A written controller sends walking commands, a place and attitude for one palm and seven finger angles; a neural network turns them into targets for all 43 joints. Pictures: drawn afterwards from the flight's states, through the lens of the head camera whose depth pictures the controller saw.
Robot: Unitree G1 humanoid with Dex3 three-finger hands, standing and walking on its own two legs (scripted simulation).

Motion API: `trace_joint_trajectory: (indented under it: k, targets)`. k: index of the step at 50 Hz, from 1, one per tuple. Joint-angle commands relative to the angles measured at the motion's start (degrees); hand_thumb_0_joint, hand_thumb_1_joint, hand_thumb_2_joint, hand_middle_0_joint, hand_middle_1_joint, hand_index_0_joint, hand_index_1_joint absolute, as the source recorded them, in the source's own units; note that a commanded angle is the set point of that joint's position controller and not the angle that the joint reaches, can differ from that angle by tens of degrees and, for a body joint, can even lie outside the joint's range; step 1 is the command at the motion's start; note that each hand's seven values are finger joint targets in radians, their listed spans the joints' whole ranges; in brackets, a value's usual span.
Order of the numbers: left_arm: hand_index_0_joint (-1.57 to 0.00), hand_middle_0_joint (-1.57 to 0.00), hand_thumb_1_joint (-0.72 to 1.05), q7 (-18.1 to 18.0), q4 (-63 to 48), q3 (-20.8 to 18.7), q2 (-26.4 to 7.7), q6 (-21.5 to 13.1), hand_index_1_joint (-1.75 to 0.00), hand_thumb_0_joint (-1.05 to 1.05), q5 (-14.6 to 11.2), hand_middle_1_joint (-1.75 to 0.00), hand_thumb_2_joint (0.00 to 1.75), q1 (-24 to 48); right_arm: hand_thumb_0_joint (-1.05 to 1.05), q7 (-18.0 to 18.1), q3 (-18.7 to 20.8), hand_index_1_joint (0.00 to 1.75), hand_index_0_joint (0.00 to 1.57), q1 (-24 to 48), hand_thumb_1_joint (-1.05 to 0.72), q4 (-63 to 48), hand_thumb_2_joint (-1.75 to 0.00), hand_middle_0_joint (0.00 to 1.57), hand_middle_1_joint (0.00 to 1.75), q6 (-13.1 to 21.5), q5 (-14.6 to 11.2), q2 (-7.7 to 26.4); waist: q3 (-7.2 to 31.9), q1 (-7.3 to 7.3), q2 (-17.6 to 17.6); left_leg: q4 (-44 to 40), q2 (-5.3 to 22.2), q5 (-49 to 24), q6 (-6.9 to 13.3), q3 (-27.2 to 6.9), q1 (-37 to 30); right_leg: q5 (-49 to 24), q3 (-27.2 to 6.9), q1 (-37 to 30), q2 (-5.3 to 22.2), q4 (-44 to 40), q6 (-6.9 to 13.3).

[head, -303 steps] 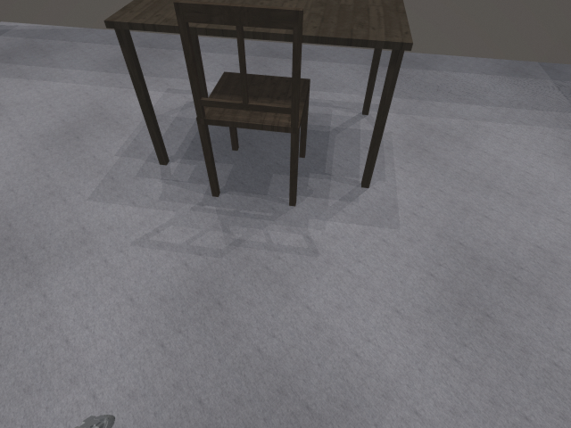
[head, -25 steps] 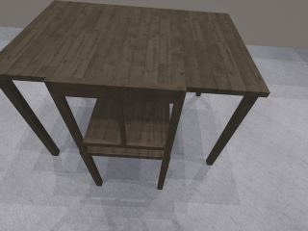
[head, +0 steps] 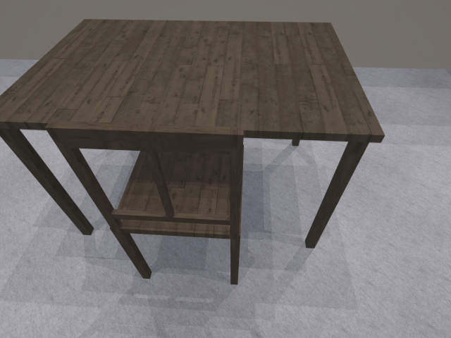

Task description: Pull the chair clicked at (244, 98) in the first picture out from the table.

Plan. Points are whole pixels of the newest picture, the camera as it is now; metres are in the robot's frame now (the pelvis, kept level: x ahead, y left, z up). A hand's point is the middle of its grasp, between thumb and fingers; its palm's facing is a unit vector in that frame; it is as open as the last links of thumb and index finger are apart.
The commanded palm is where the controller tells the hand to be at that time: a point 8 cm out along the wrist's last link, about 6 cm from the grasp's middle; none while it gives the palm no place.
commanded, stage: come to a stop and stand still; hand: left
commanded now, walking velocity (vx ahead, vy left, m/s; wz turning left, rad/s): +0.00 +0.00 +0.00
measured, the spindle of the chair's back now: (161, 186) +0.49 +0.20 -0.09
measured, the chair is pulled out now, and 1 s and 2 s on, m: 0.00 0.00 0.00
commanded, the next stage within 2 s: look again from close up in 1.08 s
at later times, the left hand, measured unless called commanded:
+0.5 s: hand out of the picture -0.01 +0.17 -0.18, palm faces +0.06 -0.98 -0.17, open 7.4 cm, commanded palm none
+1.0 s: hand out of the picture +0.00 +0.20 -0.18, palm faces +0.03 -0.98 -0.18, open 7.4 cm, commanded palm none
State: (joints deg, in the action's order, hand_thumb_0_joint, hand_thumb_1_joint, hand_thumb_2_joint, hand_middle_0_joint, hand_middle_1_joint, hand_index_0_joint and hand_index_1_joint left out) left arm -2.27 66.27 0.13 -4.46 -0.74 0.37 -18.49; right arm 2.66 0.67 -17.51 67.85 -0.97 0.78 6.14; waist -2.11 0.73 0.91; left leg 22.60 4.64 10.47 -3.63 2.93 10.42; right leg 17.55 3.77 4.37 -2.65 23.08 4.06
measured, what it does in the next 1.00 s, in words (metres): stands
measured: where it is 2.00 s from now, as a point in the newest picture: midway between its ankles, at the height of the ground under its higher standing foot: outside the picture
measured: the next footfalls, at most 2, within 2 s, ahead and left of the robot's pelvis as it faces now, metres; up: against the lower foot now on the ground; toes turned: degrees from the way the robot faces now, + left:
none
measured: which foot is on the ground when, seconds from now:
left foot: down 0.00-1.00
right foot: down 0.00-1.00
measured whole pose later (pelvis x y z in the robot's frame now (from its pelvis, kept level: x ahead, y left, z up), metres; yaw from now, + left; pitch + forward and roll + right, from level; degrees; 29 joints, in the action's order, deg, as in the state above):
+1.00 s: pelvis +0.01 +0.04 +0.00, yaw +0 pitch -1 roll +1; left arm -2.3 64.2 -0.1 -7.8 -0.2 0.5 -17.3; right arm 2.5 0.1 -16.1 66.6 0.0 0.7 6.8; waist -2.2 0.2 -1.1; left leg 21.8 1.3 11.7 -0.6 4.4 8.9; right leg 17.9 2.6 2.8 0.8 21.8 0.7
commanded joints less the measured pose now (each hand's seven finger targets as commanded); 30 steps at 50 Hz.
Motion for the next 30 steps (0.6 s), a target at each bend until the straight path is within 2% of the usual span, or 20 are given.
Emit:
trace_joint_trajectory:
  k: [1,2,5,7,10,12,14,20,22,26,27,30]
  targets:
    - [-0.20,-0.20,0.90,-0.81,-0.98,-1.17,-6.58,-0.45,-0.30,0.00,-0.07,-0.30,0.90,-4.83,0.00,0.24,0.35,0.30,0.20,-3.25,-0.90,-1.17,-0.90,0.20,0.30,0.76,-0.22,3.47,-2.81,-0.16,-2.89,0.44,1.18,-6.42,2.67,-1.42,-2.63,-20.61,-8.04,6.19,9.22,-6.52,-2.72]
    - [-0.20,-0.20,0.90,-0.81,-1.12,-1.11,-6.70,-0.34,-0.30,0.00,-0.10,-0.30,0.90,-5.12,0.00,0.27,0.37,0.30,0.20,-2.93,-0.90,-1.29,-0.90,0.20,0.30,0.70,-0.30,3.42,-3.12,-0.37,-3.82,0.62,1.07,-5.81,2.74,-1.33,-2.58,-20.45,-7.93,6.28,9.03,-6.71,-3.09]
    - [-0.20,-0.20,0.90,-0.90,-1.01,-1.16,-6.58,-0.30,-0.30,0.00,-0.05,-0.30,0.90,-5.52,0.00,0.41,0.28,0.30,0.20,-2.56,-0.90,-1.63,-0.90,0.20,0.30,0.69,-0.30,3.63,-2.95,-0.40,-2.58,0.97,1.13,-6.92,2.76,-1.31,-2.53,-23.32,-7.99,5.76,9.19,-6.07,-3.48]
    - [-0.20,-0.20,0.90,-0.97,-1.03,-1.25,-6.81,-0.26,-0.30,0.00,0.01,-0.30,0.90,-6.29,0.00,0.51,0.33,0.30,0.20,-2.04,-0.90,-1.89,-0.90,0.20,0.30,0.68,-0.38,3.59,-2.61,-0.66,-4.33,1.54,1.04,-7.02,2.85,-0.89,-2.40,-27.59,-7.54,4.58,9.09,-5.62,-4.33]
    - [-0.20,-0.20,0.90,-1.05,-1.09,-1.28,-7.05,-0.18,-0.30,0.00,0.00,-0.30,0.90,-6.33,0.00,0.60,0.31,0.30,0.20,-1.57,-0.90,-2.09,-0.90,0.20,0.30,0.58,-0.38,3.89,-2.64,-0.65,-3.48,1.78,0.95,-7.45,2.74,-0.89,-2.40,-29.62,-7.58,4.25,9.34,-4.94,-4.44]
    - [-0.20,-0.20,0.90,-1.08,-1.33,-1.31,-7.20,-0.09,-0.30,0.00,0.02,-0.30,0.90,-6.47,0.00,0.62,0.34,0.30,0.20,-1.36,-0.90,-2.29,-0.90,0.20,0.30,0.58,-0.47,3.82,-2.49,-0.75,-4.53,1.96,0.90,-7.71,2.94,-0.76,-2.27,-30.91,-7.33,3.51,9.11,-4.94,-4.90]
    - [-0.20,-0.20,0.90,-1.11,-1.37,-1.35,-7.29,-0.04,-0.30,0.00,0.05,-0.30,0.90,-6.69,0.00,0.70,0.27,0.30,0.20,-1.00,-0.90,-2.43,-0.90,0.20,0.30,0.62,-0.39,4.07,-2.40,-0.82,-2.74,2.22,1.00,-9.17,2.94,-0.76,-2.85,-32.39,-7.32,3.58,9.29,-4.43,-4.75]
    - [-0.20,-0.20,0.90,-0.90,-1.79,-1.25,-7.68,0.14,-0.30,0.00,0.00,-0.30,0.90,-6.14,0.00,0.70,0.17,0.30,0.20,-0.46,-0.90,-2.68,-0.90,0.20,0.30,0.83,-0.39,4.96,-2.46,-0.87,-1.61,1.60,1.48,-11.37,3.26,-1.39,-3.97,-27.95,-7.02,4.14,8.87,-4.68,-4.15]
    - [-0.20,-0.20,0.90,-0.79,-2.12,-1.22,-7.78,0.19,-0.30,0.00,-0.02,-0.30,0.90,-5.47,0.00,0.63,0.17,0.30,0.20,-0.73,-0.90,-2.65,-0.90,0.20,0.30,0.86,-0.41,5.05,-2.53,-0.77,-2.46,0.91,1.54,-10.88,3.39,-1.72,-3.67,-25.15,-6.70,3.86,8.46,-4.97,-3.91]
    - [-0.20,-0.20,0.90,-0.60,-2.31,-0.98,-7.89,0.21,-0.30,0.00,-0.06,-0.30,0.90,-5.10,0.00,0.47,0.12,0.30,0.20,-0.56,-0.90,-2.78,-0.90,0.20,0.30,1.17,-0.27,5.83,-2.48,-0.86,-0.35,0.00,1.85,-12.66,3.64,-2.57,-4.60,-20.79,-6.45,4.75,8.54,-4.90,-2.87]
    - [-0.20,-0.20,0.90,-0.54,-2.60,-1.02,-7.95,0.26,-0.30,0.00,-0.04,-0.30,0.90,-4.90,0.00,0.44,0.09,0.30,0.20,-0.58,-0.90,-2.74,-0.90,0.20,0.30,1.18,-0.38,5.66,-2.66,-0.90,-1.15,-0.28,1.80,-11.96,3.79,-2.73,-4.33,-19.25,-6.46,4.53,8.20,-5.37,-2.94]
    - [-0.20,-0.20,0.90,-0.49,-2.62,-0.91,-8.10,0.25,-0.30,0.00,-0.08,-0.30,0.90,-4.46,0.00,0.30,0.09,0.30,0.20,-0.66,-0.90,-2.75,-0.90,0.20,0.30,1.36,-0.27,6.16,-2.52,-0.90,-0.63,-0.97,1.90,-12.67,3.89,-3.34,-4.49,-16.91,-6.18,4.86,8.45,-5.24,-2.65]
